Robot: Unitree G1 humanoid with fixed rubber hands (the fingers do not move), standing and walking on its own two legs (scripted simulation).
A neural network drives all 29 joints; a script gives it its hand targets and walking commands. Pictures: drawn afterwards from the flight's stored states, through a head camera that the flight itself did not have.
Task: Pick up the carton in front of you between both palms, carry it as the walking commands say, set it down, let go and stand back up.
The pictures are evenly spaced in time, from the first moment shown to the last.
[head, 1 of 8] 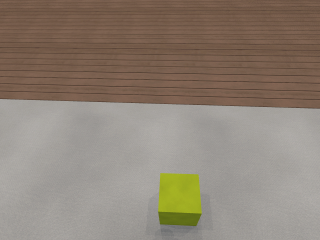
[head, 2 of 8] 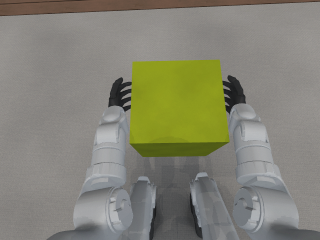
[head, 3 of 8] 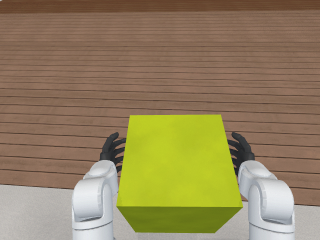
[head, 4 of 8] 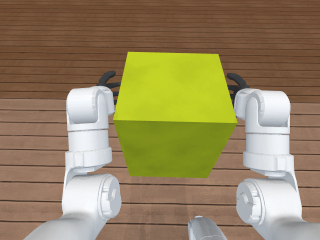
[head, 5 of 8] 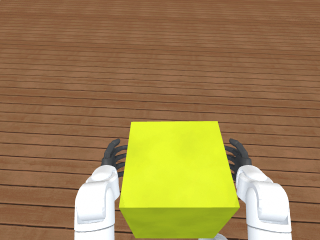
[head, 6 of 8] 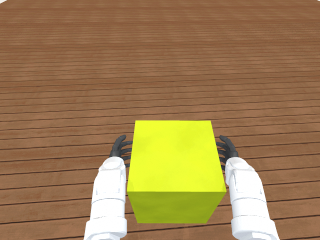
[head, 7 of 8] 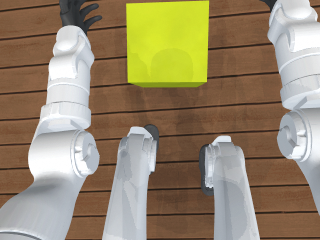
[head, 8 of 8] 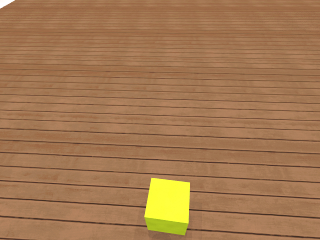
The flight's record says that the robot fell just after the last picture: no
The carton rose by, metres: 0.93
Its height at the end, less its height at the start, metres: +0.21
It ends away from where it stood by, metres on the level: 6.08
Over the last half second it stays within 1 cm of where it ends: yes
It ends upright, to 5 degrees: yes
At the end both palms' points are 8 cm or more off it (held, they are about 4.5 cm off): yes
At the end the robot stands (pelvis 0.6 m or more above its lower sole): yes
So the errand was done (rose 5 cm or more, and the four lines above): yes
